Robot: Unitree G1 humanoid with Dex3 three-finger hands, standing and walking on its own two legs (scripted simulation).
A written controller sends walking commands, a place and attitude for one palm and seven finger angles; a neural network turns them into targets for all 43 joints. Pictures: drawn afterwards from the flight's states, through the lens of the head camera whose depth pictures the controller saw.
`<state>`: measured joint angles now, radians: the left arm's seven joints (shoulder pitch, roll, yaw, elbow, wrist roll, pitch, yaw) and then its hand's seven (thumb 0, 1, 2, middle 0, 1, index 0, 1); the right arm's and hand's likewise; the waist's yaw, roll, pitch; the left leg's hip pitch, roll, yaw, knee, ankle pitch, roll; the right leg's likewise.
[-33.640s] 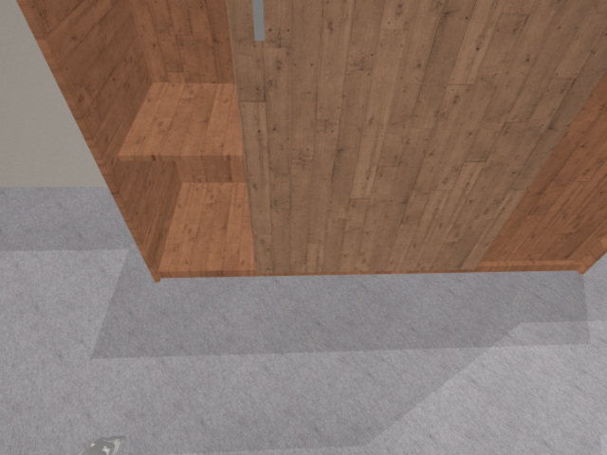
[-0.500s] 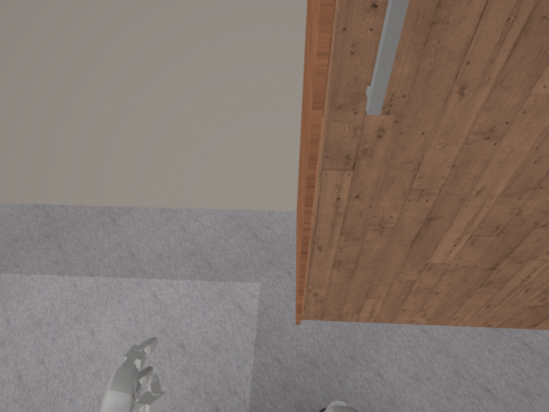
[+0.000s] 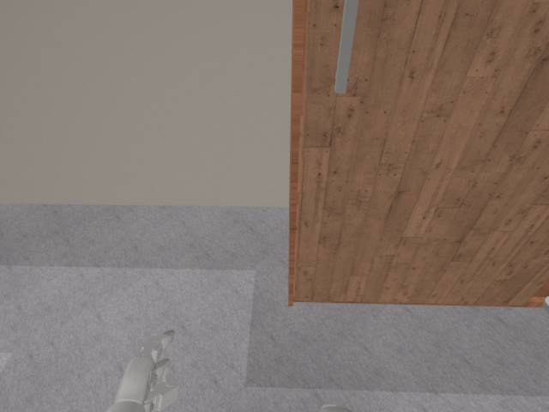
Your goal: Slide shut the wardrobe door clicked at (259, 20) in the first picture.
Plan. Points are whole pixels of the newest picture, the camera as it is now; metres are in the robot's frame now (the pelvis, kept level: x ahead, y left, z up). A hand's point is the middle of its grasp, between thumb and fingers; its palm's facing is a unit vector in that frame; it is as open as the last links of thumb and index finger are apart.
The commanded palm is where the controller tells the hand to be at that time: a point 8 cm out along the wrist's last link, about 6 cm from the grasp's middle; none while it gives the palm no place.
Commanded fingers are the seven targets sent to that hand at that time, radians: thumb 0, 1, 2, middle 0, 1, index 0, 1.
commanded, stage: stop stepping back and stand still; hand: right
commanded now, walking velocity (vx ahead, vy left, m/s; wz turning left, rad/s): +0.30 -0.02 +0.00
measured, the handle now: (344, 43) +0.65 -0.12 +0.26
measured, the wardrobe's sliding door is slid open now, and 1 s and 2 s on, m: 0.00 0.00 0.00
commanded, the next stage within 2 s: let the arm hang, fingers relaxed in 0.44 s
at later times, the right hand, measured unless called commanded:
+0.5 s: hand out of the picture +0.18 -0.28 +0.17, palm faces +0.47 +0.80 -0.38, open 7.4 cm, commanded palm +0.12 -0.32 +0.18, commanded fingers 0.00 -0.90 -0.90 0.20 0.30 0.20 0.30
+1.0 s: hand out of the picture -0.02 -0.22 -0.17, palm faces +0.07 +0.97 -0.21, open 7.0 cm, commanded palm none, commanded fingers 0.00 -0.90 -0.90 0.20 0.30 0.20 0.30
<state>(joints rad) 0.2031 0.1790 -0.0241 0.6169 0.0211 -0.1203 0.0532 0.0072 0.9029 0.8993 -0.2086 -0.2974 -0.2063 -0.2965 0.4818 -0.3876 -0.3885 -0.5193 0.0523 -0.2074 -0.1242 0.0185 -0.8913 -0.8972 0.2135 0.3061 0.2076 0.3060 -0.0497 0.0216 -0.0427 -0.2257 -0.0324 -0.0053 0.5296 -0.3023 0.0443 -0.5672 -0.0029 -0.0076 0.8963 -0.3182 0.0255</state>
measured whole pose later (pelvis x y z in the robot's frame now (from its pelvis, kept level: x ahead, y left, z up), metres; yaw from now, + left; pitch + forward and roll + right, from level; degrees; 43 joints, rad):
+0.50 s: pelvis -0.02 -0.02 -0.01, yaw +1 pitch -2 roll +1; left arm 0.32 0.23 0.01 0.67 0.02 -0.13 0.08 0.01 0.91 0.90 -0.21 -0.30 -0.20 -0.30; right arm 0.49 -0.37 -0.41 -0.43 0.02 -0.22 -0.15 0.02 -0.89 -0.90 0.22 0.31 0.21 0.31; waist 0.01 0.00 -0.05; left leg -0.29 -0.02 0.04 0.60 -0.29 0.03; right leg -0.32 -0.04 -0.04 0.61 -0.30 -0.02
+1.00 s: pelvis -0.02 -0.02 +0.01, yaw -3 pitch +0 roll +1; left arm 0.32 0.17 0.01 1.03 0.03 0.03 0.03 0.00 0.92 0.90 -0.20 -0.30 -0.20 -0.30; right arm 0.30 -0.20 -0.03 1.03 -0.02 0.02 -0.02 -0.03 -0.99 -0.90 0.21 0.30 0.20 0.30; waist 0.00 0.00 0.04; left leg -0.21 -0.03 0.00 0.45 -0.24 0.01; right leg -0.31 -0.01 0.01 0.50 -0.19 -0.01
